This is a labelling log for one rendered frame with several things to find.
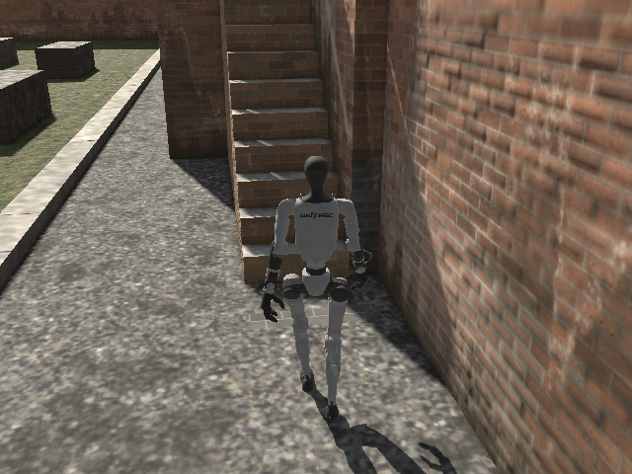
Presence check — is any left robot foot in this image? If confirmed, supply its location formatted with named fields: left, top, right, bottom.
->
left=300, top=368, right=314, bottom=392

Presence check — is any right robot upper arm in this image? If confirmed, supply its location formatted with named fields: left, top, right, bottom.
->
left=337, top=198, right=361, bottom=252

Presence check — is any humanoid robot head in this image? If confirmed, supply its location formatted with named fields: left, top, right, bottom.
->
left=299, top=156, right=333, bottom=203

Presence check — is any left robot upper arm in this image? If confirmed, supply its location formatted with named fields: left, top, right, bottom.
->
left=273, top=198, right=296, bottom=255

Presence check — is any left robot forearm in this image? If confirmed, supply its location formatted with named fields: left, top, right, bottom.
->
left=263, top=240, right=283, bottom=294

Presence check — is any right robot forearm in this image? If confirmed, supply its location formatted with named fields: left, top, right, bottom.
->
left=351, top=237, right=366, bottom=274

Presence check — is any robot right hand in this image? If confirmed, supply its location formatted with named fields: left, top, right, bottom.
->
left=344, top=270, right=367, bottom=289

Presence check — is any robot left hand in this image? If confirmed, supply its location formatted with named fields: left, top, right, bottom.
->
left=261, top=292, right=284, bottom=322

